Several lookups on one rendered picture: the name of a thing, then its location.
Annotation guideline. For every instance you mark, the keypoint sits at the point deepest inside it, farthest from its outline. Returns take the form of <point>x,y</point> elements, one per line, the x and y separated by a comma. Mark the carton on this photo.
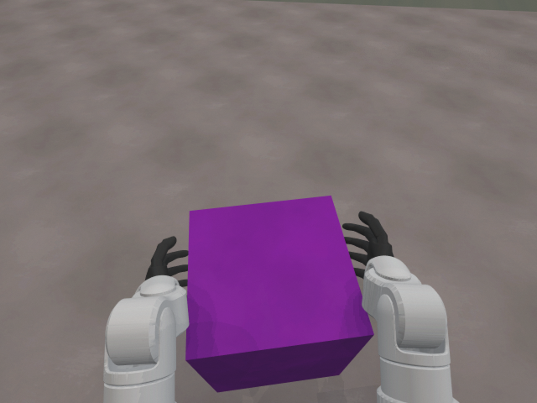
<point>272,294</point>

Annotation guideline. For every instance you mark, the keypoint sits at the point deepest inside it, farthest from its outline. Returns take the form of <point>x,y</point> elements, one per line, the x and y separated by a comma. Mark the robot left forearm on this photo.
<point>140,343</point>

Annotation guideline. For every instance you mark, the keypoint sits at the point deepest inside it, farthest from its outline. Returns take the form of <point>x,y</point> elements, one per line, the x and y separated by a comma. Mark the robot right hand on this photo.
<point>378,244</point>

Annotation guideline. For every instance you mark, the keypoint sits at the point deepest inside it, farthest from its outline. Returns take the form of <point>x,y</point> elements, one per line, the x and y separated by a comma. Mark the robot right forearm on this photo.
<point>413,342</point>

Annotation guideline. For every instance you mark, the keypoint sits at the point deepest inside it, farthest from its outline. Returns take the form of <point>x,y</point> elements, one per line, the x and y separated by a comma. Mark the robot left hand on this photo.
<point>160,260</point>

